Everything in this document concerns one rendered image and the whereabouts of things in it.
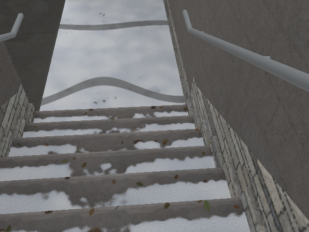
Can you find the stairs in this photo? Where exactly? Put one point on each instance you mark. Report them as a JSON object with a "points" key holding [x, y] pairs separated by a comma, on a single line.
{"points": [[125, 169]]}

